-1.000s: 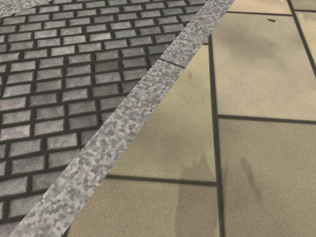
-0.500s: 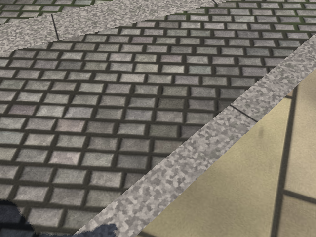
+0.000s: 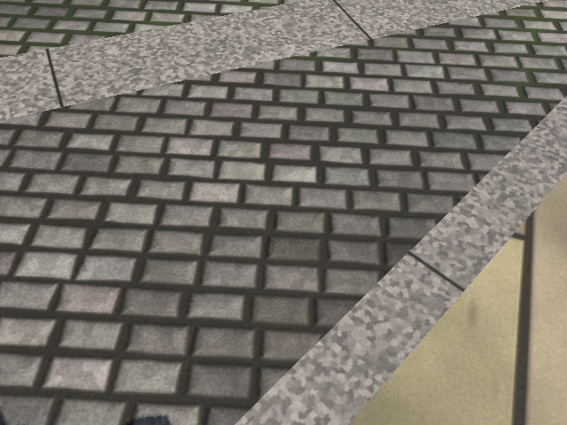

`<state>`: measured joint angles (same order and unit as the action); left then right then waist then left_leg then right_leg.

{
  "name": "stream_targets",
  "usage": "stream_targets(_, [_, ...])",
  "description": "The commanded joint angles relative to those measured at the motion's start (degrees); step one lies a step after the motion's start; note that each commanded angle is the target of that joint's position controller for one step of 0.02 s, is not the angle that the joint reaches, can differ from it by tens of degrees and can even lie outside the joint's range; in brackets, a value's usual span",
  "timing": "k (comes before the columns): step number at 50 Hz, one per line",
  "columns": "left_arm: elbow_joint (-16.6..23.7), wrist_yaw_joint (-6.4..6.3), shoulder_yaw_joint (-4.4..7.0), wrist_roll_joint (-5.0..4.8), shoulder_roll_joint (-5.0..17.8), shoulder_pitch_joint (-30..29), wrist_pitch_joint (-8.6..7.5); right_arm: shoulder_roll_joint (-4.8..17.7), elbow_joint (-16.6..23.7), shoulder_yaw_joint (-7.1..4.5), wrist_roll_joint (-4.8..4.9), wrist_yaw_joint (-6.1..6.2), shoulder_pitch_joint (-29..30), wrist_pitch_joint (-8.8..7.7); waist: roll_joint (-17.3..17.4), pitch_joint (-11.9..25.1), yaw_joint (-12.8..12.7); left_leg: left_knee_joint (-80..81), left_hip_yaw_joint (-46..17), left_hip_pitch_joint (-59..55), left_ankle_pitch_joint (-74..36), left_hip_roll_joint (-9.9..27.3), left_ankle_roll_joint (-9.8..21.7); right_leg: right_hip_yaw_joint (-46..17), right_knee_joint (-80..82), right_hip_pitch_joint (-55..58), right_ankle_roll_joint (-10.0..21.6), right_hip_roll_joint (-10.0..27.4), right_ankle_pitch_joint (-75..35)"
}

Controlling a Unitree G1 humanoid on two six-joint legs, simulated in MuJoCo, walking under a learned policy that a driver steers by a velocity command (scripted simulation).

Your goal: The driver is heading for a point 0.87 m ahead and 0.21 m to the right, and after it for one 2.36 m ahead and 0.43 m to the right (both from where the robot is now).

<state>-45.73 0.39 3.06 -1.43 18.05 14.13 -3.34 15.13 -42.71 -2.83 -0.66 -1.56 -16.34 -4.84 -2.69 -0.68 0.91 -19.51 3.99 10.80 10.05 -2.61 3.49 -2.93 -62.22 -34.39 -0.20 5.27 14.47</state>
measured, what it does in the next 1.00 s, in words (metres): walks ahead, turning right: right foot, then left foot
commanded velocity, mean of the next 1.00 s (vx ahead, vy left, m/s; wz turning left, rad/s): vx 0.33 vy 0.00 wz -0.37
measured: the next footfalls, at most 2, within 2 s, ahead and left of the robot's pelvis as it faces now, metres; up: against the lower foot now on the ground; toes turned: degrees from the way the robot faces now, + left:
right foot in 0.30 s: +0.32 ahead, -0.15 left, +0.00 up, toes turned -11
left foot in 0.78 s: +0.40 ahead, +0.06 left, +0.00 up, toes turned -25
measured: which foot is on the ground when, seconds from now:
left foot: down 0.00-0.30, up 0.32-0.76, down 0.78-1.00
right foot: up 0.00-0.28, down 0.30-0.78, up 0.80-1.00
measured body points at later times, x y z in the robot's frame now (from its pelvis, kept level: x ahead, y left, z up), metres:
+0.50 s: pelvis +0.21 -0.06 -0.01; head +0.26 -0.08 +0.43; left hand +0.43 +0.17 -0.10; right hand +0.29 -0.37 -0.12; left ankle +0.24 +0.11 -0.67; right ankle +0.28 -0.14 -0.75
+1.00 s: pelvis +0.37 -0.05 +0.00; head +0.39 -0.03 +0.45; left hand +0.63 +0.11 -0.10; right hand +0.27 -0.31 -0.10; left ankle +0.37 +0.07 -0.75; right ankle +0.38 -0.23 -0.68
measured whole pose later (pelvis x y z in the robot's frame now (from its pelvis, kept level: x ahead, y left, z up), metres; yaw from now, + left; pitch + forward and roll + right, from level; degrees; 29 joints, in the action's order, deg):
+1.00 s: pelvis +0.37 -0.05 +0.00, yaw -24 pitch +2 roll -1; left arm -38.3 1.0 3.6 -0.5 17.1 11.0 -2.9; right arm 14.4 -45.9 -2.4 0.0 0.2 -24.1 -4.2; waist -2.4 1.9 3.9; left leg -18.7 -1.1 6.6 14.4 0.6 1.1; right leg -1.9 -50.6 -35.1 -0.1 1.5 9.3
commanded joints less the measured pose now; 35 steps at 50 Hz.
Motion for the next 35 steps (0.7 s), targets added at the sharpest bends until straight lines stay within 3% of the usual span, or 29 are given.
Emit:
stream_targets(1, [3.1,-0.27,0.84,0.16,2.4,0.8,0.45,7.3,2.3,-2.13,-0.43,0.61,2.0,-1.83,6.2,-0.4,-1.2,12.0,-9.1,-2.9,-13.4,16.4,9.2,-4.4,3.5,-6.3,-1.0,1.7,-7.8])
stream_targets(6, [5.6,1.24,0.10,0.64,0.5,-7.3,-0.14,8.7,0.3,-2.32,-0.02,1.62,1.4,-1.42,5.0,-3.2,1.4,12.6,0.4,-3.9,-18.1,14.7,6.3,-0.2,20.1,-3.3,-0.1,0.1,-21.2])
stream_targets(8, [7.7,2.07,-0.18,1.13,-0.1,-10.9,-0.32,9.5,-0.9,-2.51,0.31,2.21,0.0,-0.58,4.7,-3.9,2.5,9.7,2.8,-5.9,-26.0,15.1,5.5,2.4,24.7,-2.0,0.5,-0.9,-21.6])
stream_targets(10, [9.4,3.00,0.19,1.13,0.6,-11.7,-0.30,10.6,-1.6,-2.84,0.89,2.77,-0.8,0.64,5.9,-2.6,2.3,5.5,3.7,-10.1,-32.6,16.3,4.4,3.9,26.8,-1.3,1.4,-2.1,-18.3])
stream_targets(12, [10.1,3.74,1.15,1.31,2.6,-8.9,-0.17,12.0,-1.3,-3.35,1.61,3.59,0.4,1.85,7.8,0.0,0.3,-1.5,4.2,-13.3,-43.5,16.8,3.0,5.9,27.8,2.3,3.2,-4.5,-11.9])
stream_targets(14, [7.6,3.45,3.36,1.39,6.4,2.4,-0.17,11.9,-0.4,-3.40,1.90,4.35,2.1,2.97,6.7,6.0,-5.7,-18.0,5.7,-11.2,-46.4,14.0,0.2,7.3,33.0,16.1,5.9,-8.5,-13.5])
stream_targets(15, [7.0,2.18,4.79,1.50,10.8,7.6,0.03,10.4,0.4,-2.72,0.91,4.35,0.2,2.65,0.4,10.6,-7.7,-33.7,6.3,-1.0,-29.5,10.1,-3.2,-0.9,34.7,30.1,9.0,-3.4,-32.5])
stream_targets(16, [8.4,0.99,5.12,1.78,16.0,5.4,0.65,2.9,1.7,-0.46,-2.49,3.07,-8.3,1.76,-14.2,17.4,-0.2,-55.2,3.4,21.6,29.1,0.4,-7.3,-22.1,27.6,50.6,19.4,11.7,-59.7])
stream_targets(17, [11.0,1.14,4.46,2.11,13.6,6.3,0.68,7.1,1.4,-0.46,-0.75,1.94,-7.9,0.76,-7.9,29.8,-4.1,-64.4,-9.4,25.4,31.6,-1.5,-7.2,-36.0,33.9,54.1,25.8,17.0,-48.5])
stream_targets(18, [11.9,1.28,3.91,1.92,10.7,3.2,0.88,10.1,2.7,-1.40,1.47,1.69,-0.8,0.74,-1.8,24.1,-5.8,-63.3,-11.0,28.0,25.6,1.5,-6.0,-29.2,36.8,48.7,22.8,13.4,-40.0])
stream_targets(19, [11.8,1.03,3.32,0.88,8.4,-0.2,1.19,9.5,3.8,-1.24,1.45,2.25,2.6,1.15,1.7,16.1,-4.2,-59.0,-9.7,29.8,20.5,3.4,-5.8,-24.0,38.6,40.4,19.6,10.4,-32.3])
stream_targets(20, [12.2,0.65,2.78,0.47,6.9,-2.6,1.64,9.3,3.5,-1.37,0.64,3.00,3.7,1.93,3.4,11.0,-2.6,-55.2,-9.4,28.5,17.7,5.1,-6.2,-21.1,40.7,32.1,17.9,8.5,-28.1])
stream_targets(21, [12.6,0.35,2.75,1.02,6.7,-4.1,1.96,9.7,3.8,-1.66,0.33,3.39,3.1,2.84,1.6,8.8,-0.7,-52.1,-9.8,24.7,15.8,5.7,-6.3,-19.8,42.5,25.2,17.2,7.0,-25.2])
stream_targets(23, [13.2,0.15,2.97,2.00,7.2,-5.9,2.28,8.5,3.4,-1.64,0.02,3.70,1.2,3.86,-1.0,7.5,1.2,-46.8,-8.6,19.8,14.4,4.9,-6.8,-17.1,44.0,18.0,16.4,4.5,-25.7])
stream_targets(25, [13.1,-0.51,3.27,1.62,7.8,-5.5,2.32,7.2,3.3,-1.29,-0.30,3.91,1.3,3.90,-1.3,9.1,1.2,-40.3,-8.2,18.6,11.9,4.6,-7.6,-16.2,44.9,16.3,16.2,2.9,-17.6])
stream_targets(27, [13.3,-1.29,3.44,0.85,8.2,-5.2,2.65,6.7,4.0,-1.09,-0.23,3.65,4.0,3.77,-2.4,9.3,-0.1,-34.7,-8.6,19.0,7.7,4.6,-7.9,-18.2,46.9,15.8,15.6,1.7,1.2])
stream_targets(30, [13.3,-1.76,3.29,0.99,8.2,-4.8,2.68,6.9,4.7,-1.06,0.37,3.02,6.9,2.85,-5.1,7.8,-1.5,-26.9,-8.5,18.8,3.9,4.4,-7.7,-20.2,47.8,16.2,14.1,1.9,10.3])
stream_targets(35, [11.4,-0.85,2.50,1.23,7.4,-0.9,2.67,6.5,5.4,-0.92,0.96,1.83,8.4,0.46,-5.6,5.9,-3.4,-17.0,-5.9,11.9,5.3,3.4,-5.3,-22.1,46.0,16.3,13.1,3.1,15.3])
Keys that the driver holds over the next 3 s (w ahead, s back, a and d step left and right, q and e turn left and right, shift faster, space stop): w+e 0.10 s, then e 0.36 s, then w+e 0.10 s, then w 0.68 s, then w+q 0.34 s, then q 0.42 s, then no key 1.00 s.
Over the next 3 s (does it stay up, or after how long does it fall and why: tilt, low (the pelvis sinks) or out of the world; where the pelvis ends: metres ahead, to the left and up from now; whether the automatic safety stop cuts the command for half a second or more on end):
stays up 0.86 -0.26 -0.01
